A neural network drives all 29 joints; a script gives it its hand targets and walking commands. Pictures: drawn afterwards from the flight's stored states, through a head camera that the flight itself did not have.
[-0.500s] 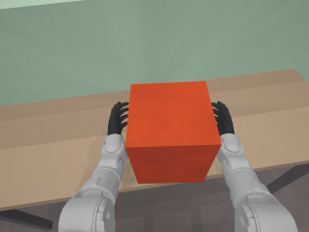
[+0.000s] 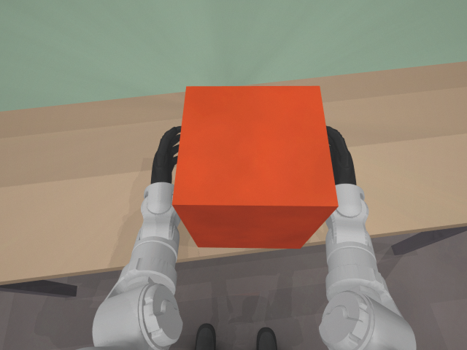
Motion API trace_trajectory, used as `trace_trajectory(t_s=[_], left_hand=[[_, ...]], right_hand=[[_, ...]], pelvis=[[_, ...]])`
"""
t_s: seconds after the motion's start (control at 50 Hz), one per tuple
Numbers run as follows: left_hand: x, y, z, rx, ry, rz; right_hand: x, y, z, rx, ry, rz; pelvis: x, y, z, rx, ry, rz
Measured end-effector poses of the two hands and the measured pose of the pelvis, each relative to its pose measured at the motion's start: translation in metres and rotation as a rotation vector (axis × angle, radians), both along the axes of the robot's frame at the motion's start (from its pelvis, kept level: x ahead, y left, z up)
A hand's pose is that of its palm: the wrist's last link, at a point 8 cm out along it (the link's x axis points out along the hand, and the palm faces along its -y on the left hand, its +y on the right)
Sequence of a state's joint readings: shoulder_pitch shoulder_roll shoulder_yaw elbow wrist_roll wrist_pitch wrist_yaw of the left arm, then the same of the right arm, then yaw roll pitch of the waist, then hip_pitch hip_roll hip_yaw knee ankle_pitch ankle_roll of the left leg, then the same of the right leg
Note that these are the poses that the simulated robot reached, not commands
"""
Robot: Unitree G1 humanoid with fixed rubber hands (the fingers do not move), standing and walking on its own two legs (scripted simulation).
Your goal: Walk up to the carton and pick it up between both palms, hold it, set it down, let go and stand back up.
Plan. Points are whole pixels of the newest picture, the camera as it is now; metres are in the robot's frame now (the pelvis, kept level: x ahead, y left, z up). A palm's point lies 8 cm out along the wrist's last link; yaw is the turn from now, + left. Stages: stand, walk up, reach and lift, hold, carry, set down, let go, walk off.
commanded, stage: set down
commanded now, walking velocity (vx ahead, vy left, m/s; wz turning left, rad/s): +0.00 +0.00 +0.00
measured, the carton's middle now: (250, 177) +0.41 -0.03 -0.02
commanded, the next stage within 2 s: let go in 1.76 s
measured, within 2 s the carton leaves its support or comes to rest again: neither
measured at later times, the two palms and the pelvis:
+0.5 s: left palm (163, 181) +0.42 +0.13 -0.03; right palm (333, 176) +0.41 -0.18 -0.03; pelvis +0.02 +0.03 -0.01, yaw -6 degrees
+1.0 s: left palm (138, 221) +0.34 +0.17 -0.03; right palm (365, 221) +0.32 -0.21 -0.02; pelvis +0.01 +0.02 +0.00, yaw -5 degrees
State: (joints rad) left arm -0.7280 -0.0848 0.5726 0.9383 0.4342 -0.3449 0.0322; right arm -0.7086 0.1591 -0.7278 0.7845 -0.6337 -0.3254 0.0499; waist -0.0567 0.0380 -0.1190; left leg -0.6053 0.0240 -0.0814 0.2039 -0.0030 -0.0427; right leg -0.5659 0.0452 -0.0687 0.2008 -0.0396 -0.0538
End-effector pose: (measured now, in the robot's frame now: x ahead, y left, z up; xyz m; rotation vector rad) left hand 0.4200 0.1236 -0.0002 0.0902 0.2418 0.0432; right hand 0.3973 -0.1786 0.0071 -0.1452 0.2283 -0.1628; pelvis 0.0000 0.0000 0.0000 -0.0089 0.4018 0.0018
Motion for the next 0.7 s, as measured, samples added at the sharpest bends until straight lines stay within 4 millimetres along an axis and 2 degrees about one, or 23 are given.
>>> trace_trajectory(t_s=[0.18,0.38,0.56,0.64,0.7], left_hand=[[0.002,0.000,-0.007,-0.014,-0.001,0.003],[-0.002,0.006,-0.038,-0.024,0.078,0.011],[0.003,0.013,-0.028,-0.021,0.047,0.017],[0.001,0.020,-0.018,-0.029,0.052,0.028],[-0.009,0.026,-0.012,-0.042,0.048,0.035]], right_hand=[[0.003,0.000,-0.007,0.013,0.016,-0.006],[0.008,0.002,-0.033,0.107,0.062,-0.044],[0.015,-0.007,-0.037,0.124,0.047,-0.023],[0.008,-0.015,-0.033,0.113,0.042,0.016],[-0.003,-0.022,-0.031,0.104,0.043,0.033]], pelvis=[[0.008,0.005,0.001,0.004,0.017,-0.020],[0.014,0.019,-0.004,0.014,0.097,-0.091],[0.022,0.030,-0.008,0.011,0.149,-0.106],[0.024,0.031,-0.006,0.009,0.108,-0.096],[0.024,0.030,-0.003,0.008,0.057,-0.096]])
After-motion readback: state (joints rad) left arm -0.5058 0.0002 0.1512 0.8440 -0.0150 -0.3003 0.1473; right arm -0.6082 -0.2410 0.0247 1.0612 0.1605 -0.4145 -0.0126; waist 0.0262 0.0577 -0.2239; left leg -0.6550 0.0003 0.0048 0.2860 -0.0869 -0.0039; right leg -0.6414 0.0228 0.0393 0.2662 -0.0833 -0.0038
